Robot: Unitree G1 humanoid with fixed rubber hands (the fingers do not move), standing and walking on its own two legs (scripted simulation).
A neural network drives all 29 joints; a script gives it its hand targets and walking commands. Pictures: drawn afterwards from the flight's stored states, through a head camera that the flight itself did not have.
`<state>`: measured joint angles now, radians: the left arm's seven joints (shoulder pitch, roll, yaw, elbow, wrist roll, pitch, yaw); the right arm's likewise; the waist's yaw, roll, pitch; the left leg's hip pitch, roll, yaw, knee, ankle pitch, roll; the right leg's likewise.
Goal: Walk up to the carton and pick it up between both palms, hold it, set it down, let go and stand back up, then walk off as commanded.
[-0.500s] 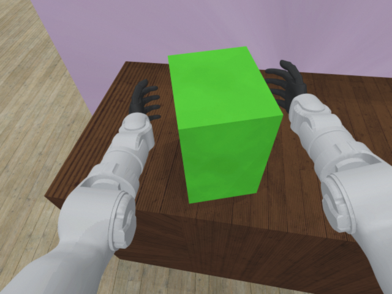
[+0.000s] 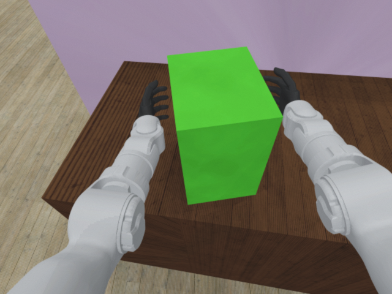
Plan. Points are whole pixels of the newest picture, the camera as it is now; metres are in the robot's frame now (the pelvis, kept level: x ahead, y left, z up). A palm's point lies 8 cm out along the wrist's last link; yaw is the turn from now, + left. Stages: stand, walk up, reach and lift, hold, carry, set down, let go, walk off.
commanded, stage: reach and lift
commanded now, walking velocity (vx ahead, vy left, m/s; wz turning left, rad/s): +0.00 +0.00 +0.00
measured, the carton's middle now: (215, 131) +0.48 +0.03 +0.05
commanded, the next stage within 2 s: none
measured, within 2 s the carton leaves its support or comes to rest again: leaves its support in 1.62 s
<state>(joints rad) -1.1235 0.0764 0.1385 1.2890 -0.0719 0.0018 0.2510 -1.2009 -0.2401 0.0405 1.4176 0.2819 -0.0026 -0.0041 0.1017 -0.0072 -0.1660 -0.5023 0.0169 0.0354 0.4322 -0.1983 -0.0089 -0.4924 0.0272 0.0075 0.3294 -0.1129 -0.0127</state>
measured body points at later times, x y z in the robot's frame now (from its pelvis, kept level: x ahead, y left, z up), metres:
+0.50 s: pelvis +0.00 +0.00 +0.00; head +0.07 +0.00 +0.45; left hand +0.46 +0.17 +0.11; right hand +0.50 -0.10 +0.13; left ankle -0.01 +0.10 -0.74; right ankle +0.01 -0.12 -0.74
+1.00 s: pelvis +0.01 -0.02 +0.01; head +0.08 -0.02 +0.45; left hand +0.46 +0.17 +0.11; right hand +0.50 -0.10 +0.12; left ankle -0.01 +0.10 -0.74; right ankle +0.01 -0.12 -0.74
